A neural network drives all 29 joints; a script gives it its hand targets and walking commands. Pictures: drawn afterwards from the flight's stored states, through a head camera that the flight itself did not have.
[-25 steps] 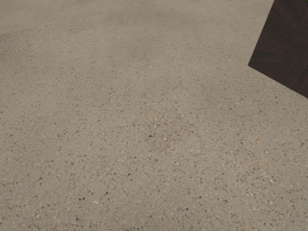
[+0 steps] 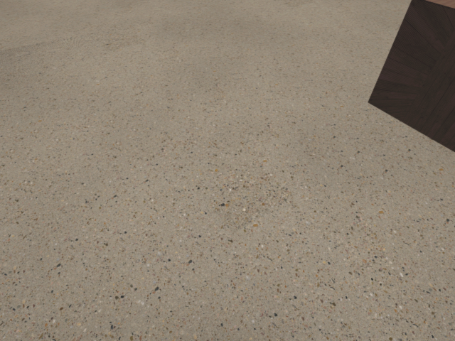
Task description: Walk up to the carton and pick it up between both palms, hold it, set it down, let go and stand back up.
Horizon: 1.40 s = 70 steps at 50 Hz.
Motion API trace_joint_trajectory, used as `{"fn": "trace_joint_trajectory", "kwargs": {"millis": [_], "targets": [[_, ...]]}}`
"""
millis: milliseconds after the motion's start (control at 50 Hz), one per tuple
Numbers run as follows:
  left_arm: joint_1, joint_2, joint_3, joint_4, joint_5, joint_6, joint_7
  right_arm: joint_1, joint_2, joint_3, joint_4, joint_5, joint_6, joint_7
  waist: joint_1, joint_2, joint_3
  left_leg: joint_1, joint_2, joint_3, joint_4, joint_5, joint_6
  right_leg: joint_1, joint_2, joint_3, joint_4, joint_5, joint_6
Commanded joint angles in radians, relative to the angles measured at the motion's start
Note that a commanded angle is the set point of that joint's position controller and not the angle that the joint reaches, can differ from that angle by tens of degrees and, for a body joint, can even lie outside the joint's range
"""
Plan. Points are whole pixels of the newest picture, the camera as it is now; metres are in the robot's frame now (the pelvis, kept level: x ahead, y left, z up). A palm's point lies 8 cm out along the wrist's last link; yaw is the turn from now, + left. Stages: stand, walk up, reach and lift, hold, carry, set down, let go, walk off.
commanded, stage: stand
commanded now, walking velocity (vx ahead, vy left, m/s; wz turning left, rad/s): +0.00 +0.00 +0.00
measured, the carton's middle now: out of the picture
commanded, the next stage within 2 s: walk up in 1.18 s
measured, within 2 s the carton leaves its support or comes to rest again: neither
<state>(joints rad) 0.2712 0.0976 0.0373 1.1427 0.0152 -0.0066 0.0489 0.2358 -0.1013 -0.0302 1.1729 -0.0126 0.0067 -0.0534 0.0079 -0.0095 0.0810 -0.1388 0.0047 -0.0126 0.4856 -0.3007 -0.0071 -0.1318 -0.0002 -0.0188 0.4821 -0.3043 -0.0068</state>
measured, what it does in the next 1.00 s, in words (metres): stands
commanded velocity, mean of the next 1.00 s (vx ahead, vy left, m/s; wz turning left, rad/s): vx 0.00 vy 0.00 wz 0.00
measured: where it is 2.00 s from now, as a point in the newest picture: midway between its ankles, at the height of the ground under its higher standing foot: outside the picture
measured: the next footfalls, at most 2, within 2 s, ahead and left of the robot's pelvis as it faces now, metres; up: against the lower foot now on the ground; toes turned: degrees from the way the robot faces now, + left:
right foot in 1.72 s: +0.21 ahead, -0.28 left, +0.00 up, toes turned -23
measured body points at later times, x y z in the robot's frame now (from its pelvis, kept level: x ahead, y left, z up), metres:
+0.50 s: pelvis +0.00 +0.00 +0.00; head +0.01 +0.00 +0.45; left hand -0.01 +0.20 -0.16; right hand -0.02 -0.20 -0.17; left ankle -0.02 +0.12 -0.74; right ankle -0.03 -0.11 -0.74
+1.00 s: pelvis +0.00 +0.00 +0.00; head +0.02 +0.00 +0.45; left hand -0.02 +0.20 -0.16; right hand -0.02 -0.20 -0.16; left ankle -0.02 +0.12 -0.74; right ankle -0.03 -0.11 -0.74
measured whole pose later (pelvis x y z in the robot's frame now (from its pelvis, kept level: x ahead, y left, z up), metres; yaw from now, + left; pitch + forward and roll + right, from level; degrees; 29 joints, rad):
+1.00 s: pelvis +0.00 +0.00 +0.00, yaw +0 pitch -2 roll +0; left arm 0.28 0.09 0.02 1.17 0.01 -0.01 0.05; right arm 0.27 -0.08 -0.01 1.19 -0.01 0.00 -0.05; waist 0.00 0.00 0.08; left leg -0.13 0.01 -0.01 0.45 -0.29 -0.01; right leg -0.12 0.00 -0.02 0.44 -0.28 -0.01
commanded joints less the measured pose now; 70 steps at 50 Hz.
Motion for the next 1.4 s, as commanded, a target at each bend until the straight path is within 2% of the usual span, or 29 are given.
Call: {"fn": "trace_joint_trajectory", "kwargs": {"millis": [0,20,60,80,100,140,700,720,740,760,780,800,820,840,860,920,980,1020,1080,1120,1140,1200,1260,1280,1300,1320,1340,1360,1380], "targets": [[0.138,0.070,0.011,0.012,0.001,-0.007,0.009,0.082,-0.098,-0.017,-0.009,-0.004,-0.006,0.000,-0.002,0.001,0.038,-0.014,0.066,-0.042,-0.087,0.304,0.031,-0.029,-0.080,0.060,-0.095,0.289,-0.028],[0.106,0.052,0.009,-0.002,-0.006,-0.007,0.008,0.090,-0.052,-0.006,-0.009,0.003,-0.005,-0.002,-0.012,0.034,0.024,-0.016,0.066,-0.045,-0.081,0.301,0.024,-0.032,-0.079,0.062,-0.084,0.312,-0.034],[0.101,0.042,0.002,-0.009,-0.005,-0.010,0.006,0.070,-0.060,-0.005,-0.008,-0.001,-0.004,-0.007,0.006,0.014,0.007,-0.004,0.067,-0.049,-0.085,0.268,0.034,-0.036,-0.082,0.064,-0.104,0.275,-0.035],[0.110,0.075,0.006,0.001,0.003,-0.011,0.006,0.058,-0.087,-0.014,-0.014,-0.001,-0.003,-0.009,-0.002,0.024,-0.017,0.044,0.071,-0.048,-0.080,0.319,0.036,-0.039,-0.090,0.067,-0.104,0.330,-0.039],[0.073,0.049,0.003,-0.003,0.000,-0.010,0.010,0.068,-0.059,-0.006,-0.020,0.001,-0.009,-0.008,-0.010,-0.012,-0.017,0.038,0.077,-0.059,-0.071,0.339,0.036,-0.052,-0.079,0.073,-0.087,0.333,-0.041],[0.082,0.083,0.006,0.004,0.003,-0.008,0.008,0.085,-0.080,-0.008,-0.003,-0.002,-0.009,-0.004,-0.013,0.013,-0.011,-0.001,0.072,-0.048,-0.088,0.311,0.036,-0.006,-0.079,0.067,-0.090,0.321,-0.030],[0.102,0.066,-0.012,0.042,-0.007,-0.006,0.008,0.100,-0.063,0.008,0.005,-0.003,-0.007,-0.003,-0.007,0.002,0.058,-0.002,0.071,-0.049,-0.118,0.243,0.030,-0.068,-0.086,0.091,-0.131,0.245,-0.035],[0.087,0.024,-0.024,0.033,-0.005,0.000,0.007,0.117,-0.054,0.012,0.015,0.004,-0.008,0.003,-0.014,0.041,0.048,-0.019,0.067,-0.040,-0.116,0.200,0.024,-0.066,-0.072,0.079,-0.137,0.202,-0.029],[0.101,0.061,-0.012,0.025,-0.009,-0.002,0.008,0.102,-0.040,0.014,0.015,0.002,-0.008,-0.001,0.002,0.042,0.076,-0.032,0.064,-0.046,-0.119,0.204,0.025,-0.072,-0.079,0.074,-0.149,0.175,-0.021],[0.107,0.052,-0.016,0.039,-0.005,-0.003,0.007,0.133,-0.055,0.013,0.024,0.004,-0.005,-0.002,-0.009,0.026,0.070,-0.014,0.072,-0.046,-0.127,0.208,0.026,-0.068,-0.073,0.074,-0.143,0.168,-0.024],[0.101,0.080,-0.011,0.035,-0.008,-0.006,0.003,0.157,-0.062,0.006,0.023,0.002,-0.009,-0.001,-0.022,-0.059,0.055,0.005,0.080,-0.060,-0.114,0.240,0.029,-0.067,-0.074,0.064,-0.142,0.224,-0.023],[0.112,0.036,-0.024,0.031,-0.010,-0.005,0.003,0.169,-0.049,0.013,0.033,0.000,-0.007,-0.001,-0.016,-0.001,0.056,-0.023,0.074,-0.052,-0.114,0.214,0.029,-0.055,-0.077,0.078,-0.148,0.200,-0.026],[0.117,0.082,-0.012,0.021,-0.006,-0.014,0.001,0.133,-0.060,0.012,0.015,-0.001,-0.003,-0.006,-0.011,-0.053,0.083,-0.002,0.085,-0.062,-0.118,0.242,0.028,-0.086,-0.085,0.068,-0.150,0.224,-0.032],[0.061,0.070,-0.013,0.014,-0.007,-0.013,0.002,0.128,-0.062,0.009,0.013,0.005,-0.009,-0.002,-0.026,0.013,0.042,-0.020,0.078,-0.052,-0.117,0.232,0.034,-0.034,-0.083,0.076,-0.144,0.228,-0.036],[0.114,0.080,-0.009,0.022,-0.005,-0.016,0.001,0.113,-0.084,0.008,0.007,-0.006,-0.008,-0.002,-0.003,0.049,0.007,-0.013,0.069,-0.052,-0.124,0.221,0.029,-0.021,-0.080,0.085,-0.131,0.206,-0.028],[0.087,0.058,-0.013,0.013,0.002,-0.011,0.003,0.122,-0.068,0.005,0.007,0.003,-0.012,-0.001,-0.012,0.002,0.005,-0.022,0.078,-0.060,-0.124,0.250,0.027,-0.008,-0.086,0.071,-0.136,0.249,-0.047],[0.104,0.058,-0.006,0.017,-0.005,-0.008,0.008,0.108,-0.081,0.006,0.009,-0.009,-0.021,-0.003,0.001,0.067,0.034,-0.053,0.080,-0.058,-0.124,0.268,0.038,-0.008,-0.082,0.074,-0.120,0.243,-0.027],[0.114,0.058,-0.006,0.018,0.001,-0.011,0.004,0.158,-0.048,0.007,0.014,-0.007,-0.015,-0.001,-0.018,0.014,0.019,0.021,0.079,-0.049,-0.105,0.265,0.031,-0.041,-0.085,0.076,-0.120,0.248,-0.033],[0.129,0.053,-0.014,0.024,-0.002,-0.009,0.004,0.174,-0.045,0.009,0.015,-0.001,-0.010,0.000,-0.022,-0.006,0.038,-0.002,0.081,-0.057,-0.089,0.281,0.029,-0.029,-0.084,0.074,-0.117,0.308,-0.038],[0.104,0.078,-0.002,0.001,-0.004,-0.013,-0.003,0.130,-0.059,0.010,0.002,0.003,-0.013,-0.001,-0.002,0.024,-0.017,0.005,0.086,-0.056,-0.093,0.320,0.034,-0.002,-0.077,0.062,-0.109,0.313,-0.035],[0.123,0.090,-0.005,0.016,-0.001,-0.012,-0.004,0.100,-0.071,0.009,-0.004,0.004,-0.014,-0.003,-0.001,-0.020,-0.005,0.023,0.087,-0.054,-0.094,0.315,0.037,-0.022,-0.080,0.064,-0.128,0.321,-0.028],[0.084,0.090,0.001,0.003,-0.006,-0.014,0.002,0.128,-0.049,0.012,0.011,-0.001,-0.020,-0.001,-0.011,-0.020,0.025,-0.037,0.086,-0.058,-0.112,0.319,0.034,0.028,-0.084,0.067,-0.106,0.326,-0.041],[0.086,0.088,0.004,0.002,-0.004,-0.013,0.003,0.102,-0.090,-0.003,0.007,-0.002,-0.022,-0.004,-0.006,0.035,-0.002,0.002,0.089,-0.055,-0.102,0.386,0.039,0.030,-0.094,0.079,-0.105,0.349,-0.046],[0.106,0.071,-0.001,0.000,-0.007,-0.009,0.007,0.130,-0.057,0.007,0.016,0.006,-0.019,0.002,-0.008,0.074,0.021,-0.035,0.074,-0.044,-0.108,0.323,0.024,0.031,-0.085,0.066,-0.108,0.335,-0.033],[0.118,0.087,0.002,0.003,-0.006,-0.009,0.004,0.117,-0.011,0.019,0.032,0.002,-0.015,-0.004,0.008,0.029,0.044,-0.013,0.076,-0.051,-0.107,0.311,0.025,-0.001,-0.085,0.071,-0.118,0.306,-0.034],[0.134,0.062,-0.006,0.008,-0.001,-0.011,0.008,0.123,-0.011,0.016,0.026,-0.002,-0.007,-0.003,0.003,0.066,0.037,-0.005,0.077,-0.037,-0.114,0.293,0.018,0.000,-0.088,0.073,-0.116,0.288,-0.039],[0.131,0.069,-0.004,0.017,0.003,-0.006,0.005,0.128,-0.064,0.006,0.016,0.001,-0.009,-0.007,-0.009,0.033,0.060,-0.005,0.080,-0.047,-0.105,0.320,0.023,-0.016,-0.090,0.064,-0.115,0.313,-0.028],[0.039,0.270,0.054,-0.095,0.008,-0.013,-0.030,0.147,-0.240,-0.056,-0.106,-0.047,-0.039,-0.008,-0.067,0.075,-0.053,0.231,0.158,-0.170,-0.066,-0.267,0.103,-0.367,-0.025,0.107,0.147,-0.262,-0.053],[-0.059,0.238,0.043,-0.152,0.009,-0.004,-0.043,0.195,-0.295,-0.081,-0.086,-0.056,-0.045,-0.017,-0.106,0.161,0.018,0.356,0.338,-0.371,-0.248,-0.511,0.207,-0.660,0.025,0.028,0.350,-0.358,-0.016]]}}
